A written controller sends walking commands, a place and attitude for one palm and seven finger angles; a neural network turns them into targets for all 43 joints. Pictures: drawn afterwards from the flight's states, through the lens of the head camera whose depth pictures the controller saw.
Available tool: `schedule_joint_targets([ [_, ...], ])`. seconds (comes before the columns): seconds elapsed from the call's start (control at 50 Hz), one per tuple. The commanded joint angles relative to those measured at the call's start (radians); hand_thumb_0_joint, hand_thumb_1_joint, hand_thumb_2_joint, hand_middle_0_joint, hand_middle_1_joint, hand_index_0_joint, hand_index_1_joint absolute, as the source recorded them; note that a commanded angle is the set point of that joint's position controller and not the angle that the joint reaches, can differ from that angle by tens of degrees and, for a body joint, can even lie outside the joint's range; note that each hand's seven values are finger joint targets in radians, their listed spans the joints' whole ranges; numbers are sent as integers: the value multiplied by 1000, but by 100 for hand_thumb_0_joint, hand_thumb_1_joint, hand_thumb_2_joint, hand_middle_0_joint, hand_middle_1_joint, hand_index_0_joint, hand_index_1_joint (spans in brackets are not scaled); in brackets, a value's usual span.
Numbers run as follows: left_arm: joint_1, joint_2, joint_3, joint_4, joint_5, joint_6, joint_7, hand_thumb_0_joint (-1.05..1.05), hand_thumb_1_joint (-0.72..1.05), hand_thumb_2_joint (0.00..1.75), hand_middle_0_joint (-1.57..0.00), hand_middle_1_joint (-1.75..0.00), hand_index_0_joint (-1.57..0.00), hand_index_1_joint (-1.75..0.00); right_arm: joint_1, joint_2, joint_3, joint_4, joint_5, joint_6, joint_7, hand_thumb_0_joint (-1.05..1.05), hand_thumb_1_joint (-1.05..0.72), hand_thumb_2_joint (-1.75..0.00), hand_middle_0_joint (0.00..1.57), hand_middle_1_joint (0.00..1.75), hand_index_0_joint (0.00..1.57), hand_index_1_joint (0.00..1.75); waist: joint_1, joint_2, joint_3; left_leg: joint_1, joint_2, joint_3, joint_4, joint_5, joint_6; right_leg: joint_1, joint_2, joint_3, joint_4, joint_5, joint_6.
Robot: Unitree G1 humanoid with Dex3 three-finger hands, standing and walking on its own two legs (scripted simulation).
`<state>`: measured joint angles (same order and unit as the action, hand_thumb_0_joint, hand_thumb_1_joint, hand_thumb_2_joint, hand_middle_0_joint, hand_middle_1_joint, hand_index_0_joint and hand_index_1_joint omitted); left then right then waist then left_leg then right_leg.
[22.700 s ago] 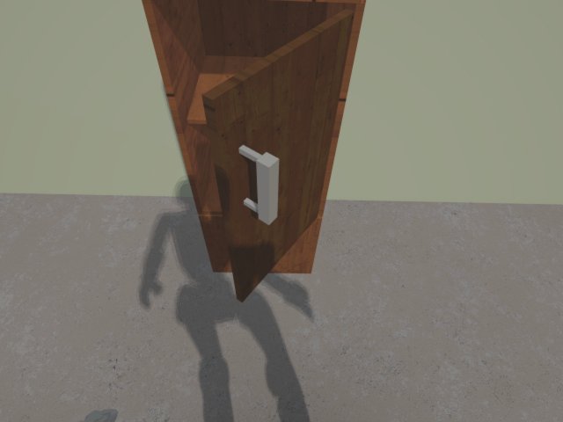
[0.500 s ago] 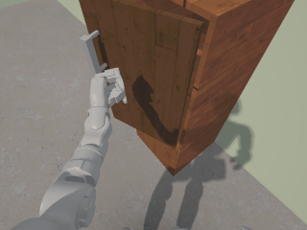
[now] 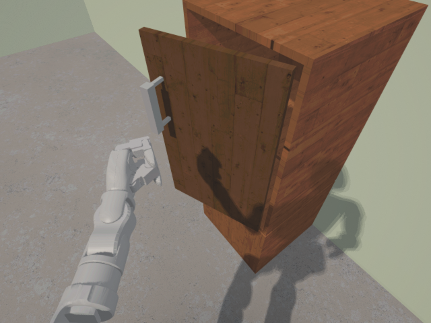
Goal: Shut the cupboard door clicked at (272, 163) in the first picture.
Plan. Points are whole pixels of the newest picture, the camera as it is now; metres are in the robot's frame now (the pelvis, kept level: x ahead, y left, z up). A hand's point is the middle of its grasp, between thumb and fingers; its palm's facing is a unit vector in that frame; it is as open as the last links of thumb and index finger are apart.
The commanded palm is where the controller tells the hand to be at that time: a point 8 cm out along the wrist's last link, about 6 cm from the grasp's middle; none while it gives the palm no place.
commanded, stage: draw the hand back to the body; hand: left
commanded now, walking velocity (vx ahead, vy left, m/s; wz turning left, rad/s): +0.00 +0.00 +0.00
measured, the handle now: (158, 105) +0.61 +0.16 +0.08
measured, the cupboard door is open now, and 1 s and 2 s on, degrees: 21 21 21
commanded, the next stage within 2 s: step back with the hand held close in 1.22 s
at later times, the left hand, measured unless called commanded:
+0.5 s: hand (66, 216) +0.24 +0.22 +0.16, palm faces +0.24 -0.94 -0.26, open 3.7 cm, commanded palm +0.20 +0.27 +0.17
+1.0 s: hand out of the picture +0.17 +0.29 +0.18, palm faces +0.50 -0.76 -0.40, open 7.1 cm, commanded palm +0.12 +0.32 +0.20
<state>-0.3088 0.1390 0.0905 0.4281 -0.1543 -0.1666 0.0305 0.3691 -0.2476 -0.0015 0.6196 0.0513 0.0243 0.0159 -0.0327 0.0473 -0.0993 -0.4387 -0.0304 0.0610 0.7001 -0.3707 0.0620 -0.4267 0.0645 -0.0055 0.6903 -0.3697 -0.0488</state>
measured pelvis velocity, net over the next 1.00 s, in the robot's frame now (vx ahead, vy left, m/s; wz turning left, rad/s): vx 0.00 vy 0.01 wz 0.06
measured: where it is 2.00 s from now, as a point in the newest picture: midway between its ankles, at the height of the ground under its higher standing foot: outside the picture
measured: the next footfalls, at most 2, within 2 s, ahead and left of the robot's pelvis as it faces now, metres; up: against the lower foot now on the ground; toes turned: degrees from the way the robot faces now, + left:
none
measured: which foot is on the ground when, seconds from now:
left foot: down 0.00-1.00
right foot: down 0.00-1.00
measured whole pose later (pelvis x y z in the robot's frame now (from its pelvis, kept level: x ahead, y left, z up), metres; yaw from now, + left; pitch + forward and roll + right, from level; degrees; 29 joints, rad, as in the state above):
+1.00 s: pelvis +0.00 +0.01 +0.03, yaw +3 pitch -4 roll -1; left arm 0.47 0.35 0.34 -0.37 -0.08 -0.04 0.11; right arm 0.20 -0.26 0.01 0.62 0.04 -0.04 -0.06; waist 0.07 0.09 0.00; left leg -0.11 -0.07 0.01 0.41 -0.24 0.08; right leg -0.07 0.03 -0.04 0.38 -0.24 -0.03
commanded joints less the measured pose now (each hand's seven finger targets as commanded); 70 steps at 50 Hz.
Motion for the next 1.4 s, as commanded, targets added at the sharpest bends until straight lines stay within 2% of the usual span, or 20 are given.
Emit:
schedule_joint_targets([
  [0.0, -338, 126, -9, -455, -11, -62, -17, 0, 90, 90, -130, -150, -130, -150, -158, -111, -27, -165, 10, -88, -27, 0, -90, -90, 20, 30, 20, 30, 13, -17, -226, 216, 41, -77, -98, 343, -11, 105, -33, -3, -102, 384, 29],
  [0.06, -203, 116, -29, -427, -8, 22, -44, 0, 90, 90, -124, -144, -124, -144, -193, -114, -16, -168, 19, -86, -31, 0, -90, -90, 20, 30, 20, 30, 23, 1, -149, 204, 41, -94, -139, 254, -20, 94, -37, -14, -128, 282, 21],
  [0.12, -122, 133, -4, -444, -36, 136, -71, 0, 90, 90, -116, -135, -116, -135, -237, -118, -5, -192, 30, -65, -42, 0, -90, -90, 20, 30, 20, 30, 35, -65, -111, 191, 33, -100, -177, 180, -19, 131, -44, -16, -169, 224, 23],
  [0.14, -124, 200, -50, -584, 32, 81, -38, 0, 90, 90, -113, -132, -113, -132, -264, -91, -4, -212, 15, -58, -55, 0, -90, -90, 20, 30, 20, 30, 28, -94, -84, 221, 31, -107, -217, 186, -19, 149, -64, 32, -232, 219, 29],
  [0.16, -52, 223, -5, -552, 38, 73, -16, 0, 90, 90, -111, -129, -111, -129, -270, -93, -3, -201, 10, -50, -65, 0, -90, -90, 20, 30, 20, 30, 30, -120, -77, 224, 35, -103, -227, 178, -17, 175, -65, 34, -250, 208, 33],
  [0.2, 1, 212, -21, -616, 38, 84, -8, 0, 90, 90, -105, -123, -105, -123, -286, -85, 9, -206, 8, -39, -72, 0, -90, -90, 20, 30, 20, 30, 39, -76, -82, 264, 40, -110, -253, 213, -17, 213, -69, 28, -256, 240, 29],
  [0.28, 21, 270, 24, -740, 56, 93, 19, 0, 90, 90, -94, -111, -94, -111, -304, -84, 19, -202, 0, -30, -81, 0, -90, -90, 20, 30, 20, 30, 40, -11, -77, 329, 49, -125, -303, 258, -23, 267, -63, 19, -300, 273, 21],
  [0.38, 149, 270, 40, -817, 68, 114, 38, 0, 90, 90, -81, -96, -81, -96, -321, -80, 30, -194, -10, -38, -80, 0, -90, -90, 20, 30, 20, 30, 47, 76, -17, 369, 59, -144, -361, 255, -36, 288, -58, 10, -345, 258, 14],
  [0.5, 387, 295, 121, -859, 61, 120, 45, 0, 90, 90, -64, -78, -64, -78, -330, -84, 23, -199, -19, -36, -75, 0, -90, -90, 20, 30, 20, 30, 66, -40, -2, 355, 61, -138, -386, 302, -36, 352, -59, 2, -363, 288, 18],
  [0.66, 545, 397, 274, -1025, 68, 92, 65, 0, 90, 90, -42, -54, -42, -54, -326, -85, 7, -186, -20, -66, -67, 0, -90, -90, 20, 30, 20, 30, 85, 35, -36, 366, 63, -141, -361, 409, -49, 384, -62, 0, -350, 340, 20],
  [0.82, 723, 446, 401, -1031, 55, 73, 81, 0, 90, 90, -20, -30, -20, -30, -321, -88, -8, -175, -10, -104, -75, 0, -90, -90, 20, 30, 20, 30, 99, 33, 48, 308, 61, -129, -368, 329, -49, 358, -59, 4, -362, 281, 19],
  [0.9, 656, 362, 302, -988, 67, 75, 77, 0, 90, 90, -20, -30, -20, -30, -313, -105, -14, -160, -11, -118, -73, 0, -90, -90, 20, 30, 20, 30, 68, 15, 130, 304, 64, -136, -382, 239, -40, 283, -64, 5, -373, 215, 26],
  [1.04, 648, 421, 351, -1039, 69, 63, 92, 0, 90, 90, -20, -30, -20, -30, -311, -98, -14, -160, -20, -137, -82, 0, -90, -90, 20, 30, 20, 30, 94, -9, 5, 338, 48, -120, -354, 310, -26, 353, -71, 11, -356, 268, 23],
  [1.08, 658, 454, 382, -1058, 69, 62, 95, 0, 90, 90, -20, -30, -20, -30, -314, -97, -13, -156, -20, -141, -84, 0, -90, -90, 20, 30, 20, 30, 99, 16, -2, 333, 45, -111, -346, 324, -28, 366, -72, 18, -360, 287, 21],
  [1.1, 655, 435, 365, -1075, 69, 61, 93, 0, 90, 90, -20, -30, -20, -30, -317, -89, -9, -159, -20, -142, -84, 0, -90, -90, 20, 30, 20, 30, 96, 58, 0, 337, 45, -108, -343, 343, -31, 366, -75, 20, -355, 306, 19],
  [1.16, 659, 424, 364, -1049, 69, 67, 93, 0, 90, 90, -20, -30, -20, -30, -317, -83, -2, -151, -20, -140, -80, 0, -90, -90, 20, 30, 20, 30, 93, 85, 70, 317, 47, -114, -354, 338, -42, 340, -68, 11, -361, 291, 16],
  [1.32, 712, 400, 359, -976, 56, 72, 77, 0, 90, 90, -20, -30, -20, -30, -317, -90, -12, -163, -19, -125, -77, 0, -90, -90, 20, 30, 20, 30, 94, -40, 78, 315, 52, -99, -355, 312, -27, 328, -71, 15, -375, 272, 27],
  [1.34, 599, 516, 467, -1055, 64, 27, 87, 0, 90, 90, -20, -30, -20, -30, -308, -117, -29, -196, -11, -106, -77, 0, -90, -90, 20, 30, 20, 30, 60, -18, 71, 251, 71, -133, -301, 222, 2, 268, -136, 129, -407, 285, 29],
  [1.36, 702, 446, 419, -965, 58, 16, 84, 0, 90, 90, -20, -30, -20, -30, -303, -103, -27, -173, -19, -95, -83, 0, -90, -90, 20, 30, 20, 30, 53, -50, 58, 261, 66, -138, -269, 212, 3, 239, -171, 145, -416, 271, 19],
  [1.38, 708, 454, 419, -987, 63, 7, 86, 0, 90, 90, -20, -30, -20, -30, -310, -105, -30, -172, -21, -86, -80, 0, -90, -90, 20, 30, 20, 30, 57, -37, 50, 262, 66, -139, -260, 230, -1, 238, -184, 150, -411, 309, 17],
])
